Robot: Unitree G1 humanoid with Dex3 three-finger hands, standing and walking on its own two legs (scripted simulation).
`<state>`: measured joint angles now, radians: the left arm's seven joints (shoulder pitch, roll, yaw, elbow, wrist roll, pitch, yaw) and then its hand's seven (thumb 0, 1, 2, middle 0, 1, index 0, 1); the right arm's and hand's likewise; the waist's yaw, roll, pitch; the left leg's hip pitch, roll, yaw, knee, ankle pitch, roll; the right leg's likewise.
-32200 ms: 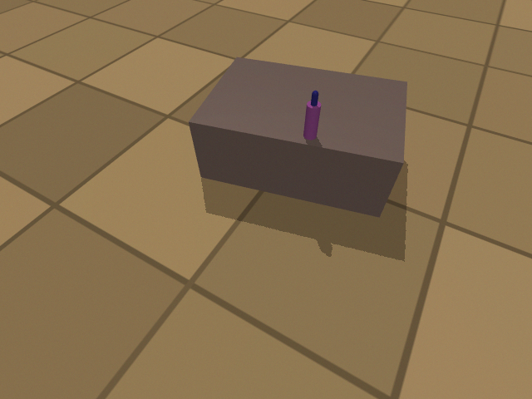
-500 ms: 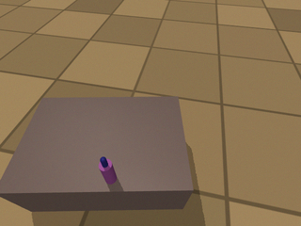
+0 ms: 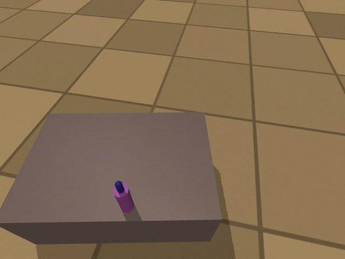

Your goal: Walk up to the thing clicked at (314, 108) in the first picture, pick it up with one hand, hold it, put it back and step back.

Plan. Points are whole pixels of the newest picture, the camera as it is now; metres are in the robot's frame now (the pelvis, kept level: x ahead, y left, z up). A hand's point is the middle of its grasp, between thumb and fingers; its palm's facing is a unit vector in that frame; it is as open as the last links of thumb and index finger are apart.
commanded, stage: stand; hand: left
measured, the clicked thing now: (123, 195) +0.40 +0.20 -0.31
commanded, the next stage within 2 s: step back in 0.16 s
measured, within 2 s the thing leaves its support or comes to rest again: neither
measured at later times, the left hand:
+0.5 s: hand out of the picture +0.00 +0.25 -0.16, palm faces -0.02 -0.90 -0.43, open 7.4 cm
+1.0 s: hand out of the picture -0.08 +0.28 -0.17, palm faces +0.03 -0.92 -0.39, open 7.4 cm
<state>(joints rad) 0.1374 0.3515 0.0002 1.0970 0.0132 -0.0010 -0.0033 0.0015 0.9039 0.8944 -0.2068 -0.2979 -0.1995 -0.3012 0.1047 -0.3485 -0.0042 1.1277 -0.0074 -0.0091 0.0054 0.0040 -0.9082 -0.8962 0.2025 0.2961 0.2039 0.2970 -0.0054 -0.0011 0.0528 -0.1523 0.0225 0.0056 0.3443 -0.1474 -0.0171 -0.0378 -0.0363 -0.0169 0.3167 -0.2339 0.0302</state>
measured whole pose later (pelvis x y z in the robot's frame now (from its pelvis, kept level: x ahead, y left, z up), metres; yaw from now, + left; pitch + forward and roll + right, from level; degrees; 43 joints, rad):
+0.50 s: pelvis -0.07 -0.02 -0.02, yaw +1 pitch -1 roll +1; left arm 0.14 0.36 0.05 0.96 0.03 0.04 0.00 0.00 0.90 0.89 -0.21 -0.30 -0.20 -0.30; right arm 0.04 -0.42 -0.06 0.95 0.01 0.07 0.00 0.00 -0.91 -0.90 0.20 0.30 0.20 0.30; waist 0.01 0.04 0.18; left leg -0.50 -0.09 -0.13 1.02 -0.47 0.02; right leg -0.28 -0.01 -0.01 0.64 -0.33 -0.02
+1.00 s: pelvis -0.17 +0.01 -0.02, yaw +2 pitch -2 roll -1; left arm 0.15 0.40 0.08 0.85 0.01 0.05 0.02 0.00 0.90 0.89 -0.21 -0.30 -0.20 -0.30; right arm 0.08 -0.36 -0.04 0.85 -0.02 0.04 -0.01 0.00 -0.90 -0.90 0.21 0.30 0.21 0.30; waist 0.01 -0.02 0.18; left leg -0.31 0.02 0.01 0.60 -0.26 0.03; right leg -0.40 0.08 0.10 1.08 -0.53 0.03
